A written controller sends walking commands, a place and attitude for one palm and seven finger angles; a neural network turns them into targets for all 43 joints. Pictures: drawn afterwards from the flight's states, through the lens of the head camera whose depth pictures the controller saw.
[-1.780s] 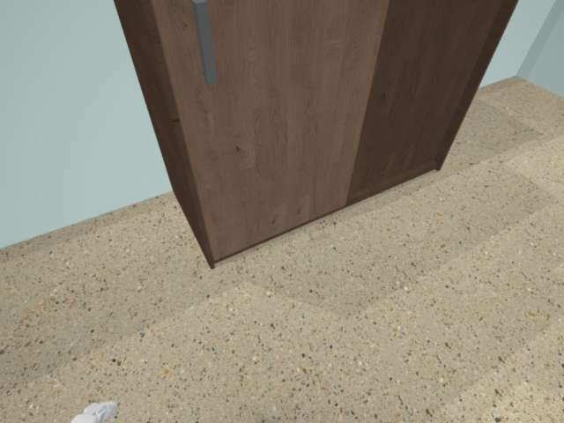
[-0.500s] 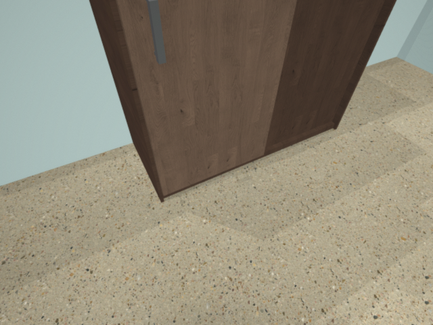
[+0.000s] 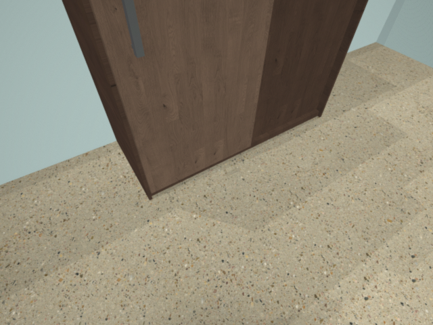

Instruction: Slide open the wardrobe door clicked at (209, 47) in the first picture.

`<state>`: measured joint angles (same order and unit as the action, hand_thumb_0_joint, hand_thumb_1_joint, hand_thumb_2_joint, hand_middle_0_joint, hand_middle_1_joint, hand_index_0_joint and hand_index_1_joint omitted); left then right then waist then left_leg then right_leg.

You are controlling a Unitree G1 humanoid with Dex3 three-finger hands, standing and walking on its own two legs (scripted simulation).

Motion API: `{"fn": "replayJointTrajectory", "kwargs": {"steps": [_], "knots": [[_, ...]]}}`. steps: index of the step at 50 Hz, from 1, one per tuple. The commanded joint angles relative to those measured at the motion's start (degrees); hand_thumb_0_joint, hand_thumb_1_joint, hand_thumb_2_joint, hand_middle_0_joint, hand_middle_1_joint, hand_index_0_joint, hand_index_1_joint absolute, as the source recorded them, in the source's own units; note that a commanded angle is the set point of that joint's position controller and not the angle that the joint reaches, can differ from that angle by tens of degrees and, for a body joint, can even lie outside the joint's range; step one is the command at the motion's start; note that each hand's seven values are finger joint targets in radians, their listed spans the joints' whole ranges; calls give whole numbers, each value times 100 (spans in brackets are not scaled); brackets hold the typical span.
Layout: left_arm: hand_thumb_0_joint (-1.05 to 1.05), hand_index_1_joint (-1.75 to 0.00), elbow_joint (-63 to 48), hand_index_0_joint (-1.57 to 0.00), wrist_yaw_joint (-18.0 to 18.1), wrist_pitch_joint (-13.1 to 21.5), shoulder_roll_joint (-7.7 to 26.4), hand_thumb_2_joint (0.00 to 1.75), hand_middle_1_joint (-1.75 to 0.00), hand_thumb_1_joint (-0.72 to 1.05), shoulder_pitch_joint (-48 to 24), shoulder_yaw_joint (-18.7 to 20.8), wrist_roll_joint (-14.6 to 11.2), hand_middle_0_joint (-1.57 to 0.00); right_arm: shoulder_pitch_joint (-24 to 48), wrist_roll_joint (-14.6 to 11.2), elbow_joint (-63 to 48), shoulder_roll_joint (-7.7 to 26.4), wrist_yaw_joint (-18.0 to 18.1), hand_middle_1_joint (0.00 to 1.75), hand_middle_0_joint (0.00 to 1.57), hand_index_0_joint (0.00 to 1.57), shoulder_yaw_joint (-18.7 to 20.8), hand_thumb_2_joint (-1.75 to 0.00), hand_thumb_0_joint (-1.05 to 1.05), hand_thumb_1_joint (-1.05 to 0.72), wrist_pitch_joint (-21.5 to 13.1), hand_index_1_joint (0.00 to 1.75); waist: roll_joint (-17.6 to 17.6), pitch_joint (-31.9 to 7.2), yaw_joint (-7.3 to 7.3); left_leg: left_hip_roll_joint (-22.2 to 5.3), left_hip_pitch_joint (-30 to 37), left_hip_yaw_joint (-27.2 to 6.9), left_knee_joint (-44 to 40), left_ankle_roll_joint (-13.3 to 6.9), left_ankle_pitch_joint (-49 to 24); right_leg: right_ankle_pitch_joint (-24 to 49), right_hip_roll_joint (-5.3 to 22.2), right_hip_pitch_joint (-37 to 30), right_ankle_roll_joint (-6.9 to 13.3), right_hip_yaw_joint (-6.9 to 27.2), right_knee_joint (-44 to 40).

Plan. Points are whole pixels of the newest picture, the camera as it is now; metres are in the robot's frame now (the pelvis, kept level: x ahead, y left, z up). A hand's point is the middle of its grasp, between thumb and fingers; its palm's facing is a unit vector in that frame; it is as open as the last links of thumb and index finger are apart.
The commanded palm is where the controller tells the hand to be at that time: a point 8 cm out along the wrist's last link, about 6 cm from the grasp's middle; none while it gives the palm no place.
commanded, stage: walk to a spot facing it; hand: left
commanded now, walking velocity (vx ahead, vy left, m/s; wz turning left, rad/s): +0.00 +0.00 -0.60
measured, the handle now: (130, 22) +0.86 +0.32 +0.15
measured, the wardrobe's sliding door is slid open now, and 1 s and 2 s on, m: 0.00 0.00 0.00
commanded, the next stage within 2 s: turn to face it in 1.42 s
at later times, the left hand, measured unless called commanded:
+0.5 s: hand out of the picture +0.06 +0.15 -0.15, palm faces -0.16 -0.96 -0.24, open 7.4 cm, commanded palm none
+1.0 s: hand (177, 252) +0.31 +0.12 -0.17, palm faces -0.49 -0.85 -0.19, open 7.4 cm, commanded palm none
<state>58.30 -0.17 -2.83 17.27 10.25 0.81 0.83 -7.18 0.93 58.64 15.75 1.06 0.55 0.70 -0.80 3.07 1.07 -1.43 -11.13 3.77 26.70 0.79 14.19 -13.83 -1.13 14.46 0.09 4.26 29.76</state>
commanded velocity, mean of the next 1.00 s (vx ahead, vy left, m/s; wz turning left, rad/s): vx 0.23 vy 0.00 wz -0.60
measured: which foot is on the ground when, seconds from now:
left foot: down 0.00-0.16, up 0.18-0.70, down 0.72-1.00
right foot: down 0.00-0.72, up 0.74-1.00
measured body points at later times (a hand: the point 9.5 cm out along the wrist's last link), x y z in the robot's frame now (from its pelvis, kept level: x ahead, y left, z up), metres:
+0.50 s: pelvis +0.00 -0.04 +0.01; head +0.02 -0.06 +0.46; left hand +0.07 +0.20 -0.13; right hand +0.03 -0.31 -0.14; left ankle +0.01 +0.14 -0.66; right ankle +0.00 -0.10 -0.74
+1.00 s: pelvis +0.14 -0.02 +0.00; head +0.16 +0.00 +0.45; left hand +0.33 +0.17 -0.15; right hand -0.02 -0.21 -0.13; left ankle +0.08 +0.11 -0.74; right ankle +0.10 -0.18 -0.64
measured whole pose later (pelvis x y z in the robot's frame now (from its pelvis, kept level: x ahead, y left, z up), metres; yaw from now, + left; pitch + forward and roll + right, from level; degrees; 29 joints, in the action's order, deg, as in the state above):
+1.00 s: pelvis +0.14 -0.02 +0.00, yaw -33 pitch +0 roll -1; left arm 53.3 -2.8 -2.1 15.4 13.6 6.4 2.1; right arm -24.3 1.2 57.4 8.4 2.0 0.4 -3.7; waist -2.9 0.9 0.6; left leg -2.6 1.9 11.4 19.4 0.0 21.4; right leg -9.7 2.3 39.4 -1.5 -0.4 68.5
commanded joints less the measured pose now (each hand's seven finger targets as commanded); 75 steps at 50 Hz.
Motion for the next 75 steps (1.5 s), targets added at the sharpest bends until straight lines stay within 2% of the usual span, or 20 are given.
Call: {"fn": "replayJointTrajectory", "kwargs": {"steps": [1,6,7,8,10,14,26,33,34,36,38,44,53,57,59,60,61,65,68,75], "knots": [[0,-30,-596,-20,-11,21,560,90,-30,90,193,219,28,-20,-193,-17,-481,1139,93,30,20,20,373,-90,0,-90,-54,30,1003,-354,-73,-1685,235,-1028,-700,-794,-1310,-579,98,707,-81,-226,1421],[0,-30,-634,-20,-76,52,395,90,-30,90,950,352,44,-20,233,16,-777,994,82,30,20,20,459,-90,0,-90,-26,30,734,-499,332,-1529,-369,-180,576,-540,-1518,-330,330,-207,-70,-449,620],[0,-30,-610,-20,-46,133,703,90,-30,90,1128,433,95,-20,116,-21,-815,730,59,30,20,20,439,-90,0,-90,36,30,-444,-457,381,-872,-920,244,1848,-73,-294,722,779,-532,63,359,-591],[0,-30,-677,-20,47,207,1294,90,-30,90,1095,546,135,-20,0,-33,-1032,243,22,30,20,20,345,-90,0,-90,52,30,-2151,-293,268,-2,-2269,302,3242,265,1935,1985,2143,-676,598,2694,-1325],[0,-30,-766,-20,129,179,979,90,-30,90,894,530,38,-20,83,-36,-972,483,39,30,20,20,416,-90,0,-90,105,30,-1332,-271,174,-209,-2069,-604,3878,121,1434,1154,1884,-242,961,2290,-1498],[0,-30,-869,-20,88,260,582,90,-30,90,655,463,-6,-20,-21,31,-789,366,-20,30,20,20,417,-90,0,-90,92,30,-453,-429,33,-298,-2046,-535,3914,257,529,488,1274,-402,823,1835,-1392],[0,-30,-657,-20,13,452,543,90,-30,90,1293,534,70,-20,314,56,-1145,239,-121,30,20,20,416,-90,0,-90,-134,30,-632,-352,283,-184,-2247,-437,2395,303,614,-1461,1065,-777,1124,2502,-1881],[0,-30,-912,-20,4,382,645,90,-30,90,647,593,51,-20,-545,-47,-1062,190,-48,30,20,20,380,-90,0,-90,-323,30,-760,-509,-144,220,315,-297,-32,102,264,-919,546,617,855,2221,-1151],[0,-30,-980,-20,-21,378,466,90,-30,90,542,557,30,-20,-975,-64,-911,387,23,30,20,20,413,-90,0,-90,-368,30,-311,-644,-316,-25,1468,-465,-559,37,244,-1027,199,1406,618,1920,-604],[0,-30,-1164,-20,-114,431,-36,90,-30,90,541,471,-12,-20,-1649,-17,-854,1286,67,30,20,20,607,-90,0,-90,-358,30,1987,-691,-611,-2437,2385,-3179,-1665,-524,2401,-1931,-492,3244,98,319,1952],[0,-30,-1169,-20,-201,426,272,90,-30,90,327,613,118,-20,-1154,37,-1035,877,29,30,20,20,456,-90,0,-90,-361,30,757,163,-329,-2423,833,-2856,-2020,-814,2498,-1143,125,2979,-49,55,3038],[0,-30,-805,-20,-291,232,-230,90,-30,90,570,507,150,-20,-1574,-11,-630,164,127,30,20,20,197,-90,0,-90,-585,30,909,344,-20,-1326,871,-298,-1352,117,-2097,289,280,2981,-168,-354,4189],[0,-30,-1209,-20,-378,245,-476,90,-30,90,-1015,308,79,-20,-2363,66,-115,145,158,30,20,20,204,-90,0,-90,-558,30,778,717,-375,-1469,1627,694,-1085,-415,-4035,339,271,2832,26,-1379,1750],[0,-30,-854,-20,-283,349,-148,90,-30,90,143,416,99,-20,-2129,10,-121,554,130,30,20,20,350,-90,0,-90,-532,30,995,-350,211,-1618,1647,1111,833,-386,-6445,65,-257,645,463,-1610,814],[0,-30,-419,-20,-212,478,576,90,-30,90,1648,616,138,-20,-1879,-121,-307,470,22,30,20,20,320,-90,0,-90,-514,30,316,-1373,939,-1275,-368,1245,3641,-39,-3672,744,523,-2494,965,-622,69],[0,-30,-367,-20,-117,528,1114,90,-30,90,2067,716,54,-20,-2037,-178,-505,12,22,30,20,20,264,-90,0,-90,-553,30,-862,-2145,841,-206,-2204,847,5733,273,1750,1683,2323,-3733,1812,2646,-240],[0,-30,-441,-20,-19,465,1217,90,-30,90,1870,752,-77,-20,-1498,-164,-724,141,68,30,20,20,293,-90,0,-90,-546,30,-345,-1950,815,-317,-2681,-76,6326,57,1793,1547,2603,-3377,2058,3236,-840],[0,-30,-694,-20,37,556,451,90,-30,90,446,471,-55,-20,-1289,10,-560,-32,12,30,20,20,299,-90,0,-90,-331,30,434,-124,-62,-976,-1982,-404,5209,128,377,929,1736,77,616,1393,-1488],[0,-30,-664,-20,18,627,339,90,-30,90,288,450,37,-20,-1627,49,-495,-180,-13,30,20,20,309,-90,0,-90,-172,30,139,-70,-377,-921,-1776,-273,4497,258,198,1002,1285,754,1037,728,-1625],[0,-30,-491,-20,2,715,225,90,-30,90,1039,469,-13,-20,-341,78,-969,-43,-96,30,20,20,329,-90,0,-90,-221,30,-642,-212,-10,-761,-2938,-321,3554,446,-375,2552,974,-600,916,868,-1180]]}}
